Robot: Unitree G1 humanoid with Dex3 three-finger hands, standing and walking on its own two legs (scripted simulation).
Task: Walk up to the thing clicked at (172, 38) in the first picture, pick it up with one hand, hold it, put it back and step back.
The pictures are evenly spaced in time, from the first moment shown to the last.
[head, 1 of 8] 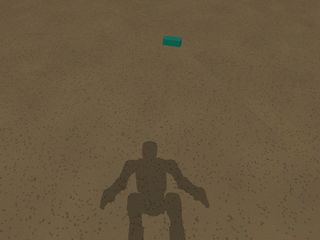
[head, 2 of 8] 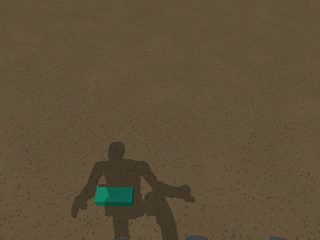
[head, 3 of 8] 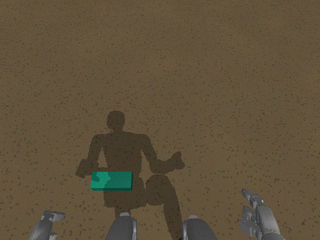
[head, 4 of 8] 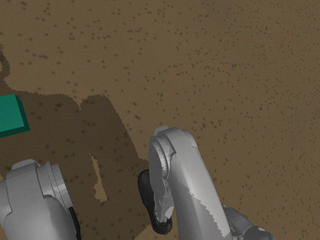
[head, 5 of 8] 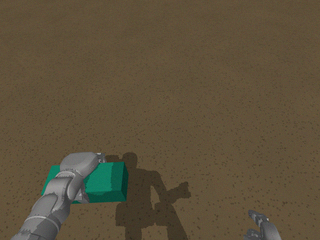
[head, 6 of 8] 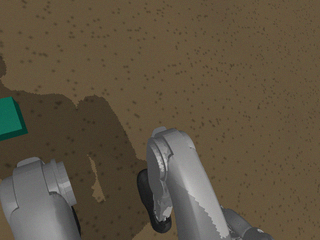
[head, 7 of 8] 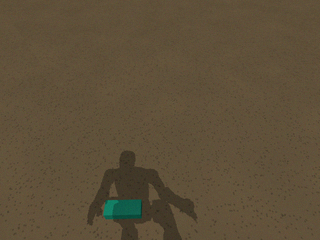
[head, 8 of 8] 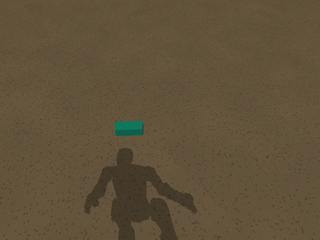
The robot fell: no
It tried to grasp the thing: yes
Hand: left
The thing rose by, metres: 0.67
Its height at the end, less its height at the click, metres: +0.00
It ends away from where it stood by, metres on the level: 0.01
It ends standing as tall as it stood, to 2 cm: yes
